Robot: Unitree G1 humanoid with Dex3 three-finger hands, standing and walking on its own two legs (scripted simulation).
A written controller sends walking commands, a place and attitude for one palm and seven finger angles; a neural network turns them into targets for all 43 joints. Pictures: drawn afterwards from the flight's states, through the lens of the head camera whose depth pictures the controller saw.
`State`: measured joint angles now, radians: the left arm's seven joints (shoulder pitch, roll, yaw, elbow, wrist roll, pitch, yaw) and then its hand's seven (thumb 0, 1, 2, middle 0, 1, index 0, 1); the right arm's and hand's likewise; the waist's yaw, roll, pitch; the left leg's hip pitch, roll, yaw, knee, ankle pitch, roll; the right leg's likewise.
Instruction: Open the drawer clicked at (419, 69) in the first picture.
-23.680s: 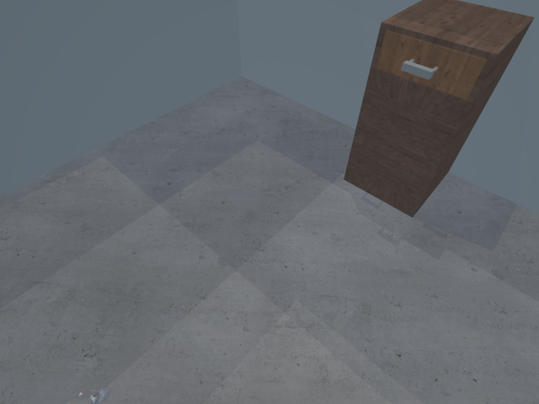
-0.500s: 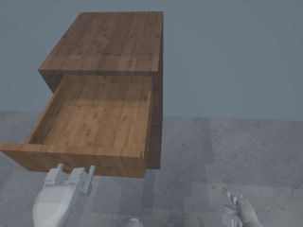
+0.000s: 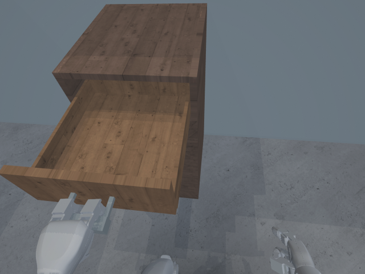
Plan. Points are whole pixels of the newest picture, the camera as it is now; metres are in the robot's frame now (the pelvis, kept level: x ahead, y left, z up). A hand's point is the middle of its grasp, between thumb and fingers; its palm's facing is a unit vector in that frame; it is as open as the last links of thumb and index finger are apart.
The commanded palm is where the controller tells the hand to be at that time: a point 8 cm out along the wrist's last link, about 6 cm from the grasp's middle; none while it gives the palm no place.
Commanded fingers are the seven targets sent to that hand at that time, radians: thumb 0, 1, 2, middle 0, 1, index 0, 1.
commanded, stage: open the thumb to release the handle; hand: left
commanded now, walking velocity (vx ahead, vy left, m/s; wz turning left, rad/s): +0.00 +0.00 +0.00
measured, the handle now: (86, 211) +0.24 +0.23 +0.02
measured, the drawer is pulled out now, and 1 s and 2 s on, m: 0.30 0.30 0.26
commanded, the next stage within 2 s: lift the hand off the handle in 0.30 s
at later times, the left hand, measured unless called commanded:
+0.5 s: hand (83, 243) +0.18 +0.22 +0.01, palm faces +0.00 -0.09 -1.00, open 12.9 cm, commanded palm +0.17 +0.22 +0.05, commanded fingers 0.00 -0.50 0.30 -0.30 -1.20 -0.30 -1.20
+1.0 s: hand (81, 244) +0.18 +0.22 +0.01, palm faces -0.09 -0.11 -0.99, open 13.3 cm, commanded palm +0.17 +0.22 +0.10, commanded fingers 0.00 -0.50 0.30 -0.30 -1.20 -0.30 -1.20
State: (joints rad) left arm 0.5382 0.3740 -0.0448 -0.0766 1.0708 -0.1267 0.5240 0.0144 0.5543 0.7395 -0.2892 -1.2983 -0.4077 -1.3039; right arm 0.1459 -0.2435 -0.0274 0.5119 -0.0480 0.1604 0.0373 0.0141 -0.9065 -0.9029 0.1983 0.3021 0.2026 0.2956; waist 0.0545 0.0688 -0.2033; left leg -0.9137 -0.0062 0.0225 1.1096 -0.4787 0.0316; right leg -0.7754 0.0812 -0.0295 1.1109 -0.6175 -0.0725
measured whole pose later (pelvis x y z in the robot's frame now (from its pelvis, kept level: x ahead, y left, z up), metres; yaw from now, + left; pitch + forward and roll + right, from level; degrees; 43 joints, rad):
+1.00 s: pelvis -0.02 +0.00 +0.02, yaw +0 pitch +11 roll -1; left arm 0.41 0.38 -0.13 0.03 1.04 -0.03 0.39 0.00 -0.49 0.30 -0.29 -1.19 -0.43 -1.19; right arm 0.17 -0.22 0.00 0.53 -0.02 0.11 -0.02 0.01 -0.91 -0.90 0.20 0.30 0.20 0.30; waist 0.04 0.08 -0.15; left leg -0.77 -0.01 0.01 0.97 -0.39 0.04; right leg -0.63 0.08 -0.03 0.97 -0.53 -0.06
